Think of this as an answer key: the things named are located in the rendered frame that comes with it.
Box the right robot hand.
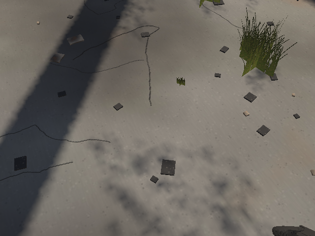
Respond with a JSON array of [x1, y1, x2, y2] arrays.
[[272, 225, 315, 236]]

